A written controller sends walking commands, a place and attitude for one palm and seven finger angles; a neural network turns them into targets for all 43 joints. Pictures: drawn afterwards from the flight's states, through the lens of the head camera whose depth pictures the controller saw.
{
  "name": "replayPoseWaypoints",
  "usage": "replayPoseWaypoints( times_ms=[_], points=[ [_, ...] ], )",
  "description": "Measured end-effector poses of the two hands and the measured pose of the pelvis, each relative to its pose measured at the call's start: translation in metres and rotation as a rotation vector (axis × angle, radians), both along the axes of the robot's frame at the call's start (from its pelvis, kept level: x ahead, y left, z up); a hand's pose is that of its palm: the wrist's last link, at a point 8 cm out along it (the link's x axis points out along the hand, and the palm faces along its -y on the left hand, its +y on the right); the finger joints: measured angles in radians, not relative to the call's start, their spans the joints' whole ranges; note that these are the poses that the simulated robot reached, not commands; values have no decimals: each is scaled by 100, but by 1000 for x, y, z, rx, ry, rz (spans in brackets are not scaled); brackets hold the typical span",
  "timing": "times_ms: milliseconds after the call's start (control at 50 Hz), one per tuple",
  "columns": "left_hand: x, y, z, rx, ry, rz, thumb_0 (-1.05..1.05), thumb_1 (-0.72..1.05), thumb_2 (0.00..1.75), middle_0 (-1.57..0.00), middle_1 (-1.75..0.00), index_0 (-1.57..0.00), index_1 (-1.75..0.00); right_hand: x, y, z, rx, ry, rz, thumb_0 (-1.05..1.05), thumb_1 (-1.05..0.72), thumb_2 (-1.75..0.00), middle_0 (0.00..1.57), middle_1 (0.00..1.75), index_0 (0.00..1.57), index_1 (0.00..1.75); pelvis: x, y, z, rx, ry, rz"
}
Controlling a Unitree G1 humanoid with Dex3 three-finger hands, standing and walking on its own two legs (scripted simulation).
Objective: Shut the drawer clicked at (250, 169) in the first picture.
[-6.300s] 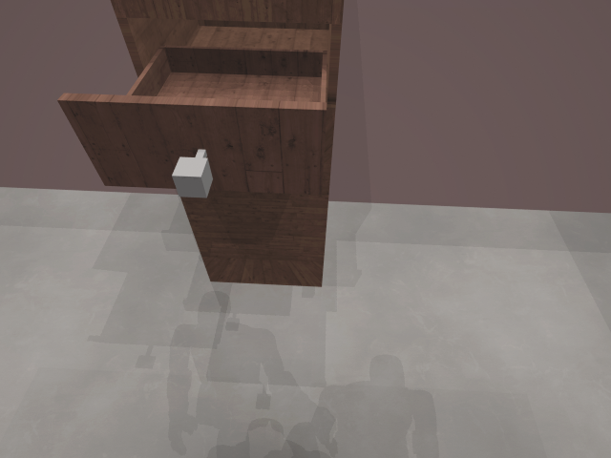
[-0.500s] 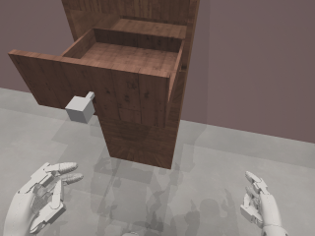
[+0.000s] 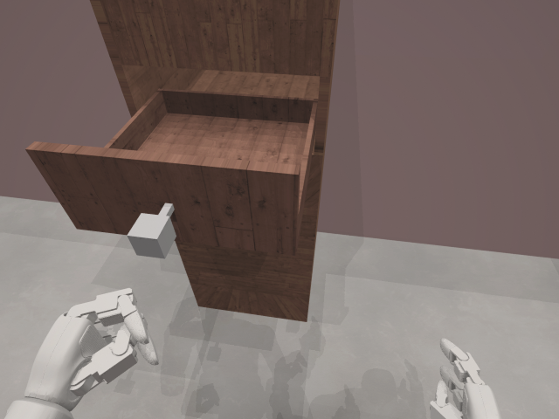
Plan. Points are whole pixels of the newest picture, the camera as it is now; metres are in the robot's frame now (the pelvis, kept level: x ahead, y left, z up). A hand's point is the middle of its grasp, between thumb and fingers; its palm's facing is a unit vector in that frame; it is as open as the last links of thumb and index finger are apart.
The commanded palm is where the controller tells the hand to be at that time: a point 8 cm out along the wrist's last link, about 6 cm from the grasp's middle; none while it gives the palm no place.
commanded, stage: raise the hand and make a fist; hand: left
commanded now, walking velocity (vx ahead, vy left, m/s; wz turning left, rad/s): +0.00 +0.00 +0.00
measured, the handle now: (159, 225) +0.34 +0.21 +0.12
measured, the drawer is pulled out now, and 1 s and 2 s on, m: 0.29 0.29 0.29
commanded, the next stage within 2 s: bring the fist close to the handle in 0.84 s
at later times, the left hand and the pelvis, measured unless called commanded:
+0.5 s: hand (92, 300) +0.16 +0.18 +0.22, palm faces -0.01 -0.98 -0.21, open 3.2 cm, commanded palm +0.12 +0.23 +0.22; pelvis -0.01 +0.00 +0.01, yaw +0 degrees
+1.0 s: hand (88, 289) +0.19 +0.21 +0.20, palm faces +0.08 -0.98 -0.19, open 3.2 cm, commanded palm +0.13 +0.24 +0.21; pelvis -0.01 -0.03 +0.01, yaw +0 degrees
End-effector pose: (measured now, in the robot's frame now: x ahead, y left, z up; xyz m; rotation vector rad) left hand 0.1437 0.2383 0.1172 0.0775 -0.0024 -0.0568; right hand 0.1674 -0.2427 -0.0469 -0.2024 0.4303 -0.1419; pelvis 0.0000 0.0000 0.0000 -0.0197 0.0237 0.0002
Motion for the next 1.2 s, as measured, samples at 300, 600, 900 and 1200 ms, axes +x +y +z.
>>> replayPoseWaypoints(
  times_ms=[300, 600, 900, 1200],
  points=[
    [4, 7, 71, 77, -134, 29, 1, 90, 90, -136, -155, -135, -155, 50, 77, 38, 115, -165, 189, 2, -90, -89, 20, 30, 21, 30, 0, 9, 9, 5, -79, 3],
    [2, 1, 107, 101, -149, 46, 1, 90, 90, -140, -160, -140, -160, 30, 39, 24, 95, -67, 145, 2, -90, -89, 20, 30, 21, 30, -9, -10, 14, 19, -107, 4],
    [4, 9, 110, 130, -164, 99, 1, 90, 90, -141, -160, -140, -160, 12, -18, 14, 35, -48, 54, 2, -90, -89, 20, 30, 21, 30, -9, -34, 13, 4, -112, 6],
    [31, 8, 69, 36, -88, 31, 2, 90, 90, -140, -160, -140, -160, 22, -4, 16, 24, -57, 42, 2, -90, -89, 20, 30, 20, 30, 8, -16, 11, 14, -75, -5]
  ],
)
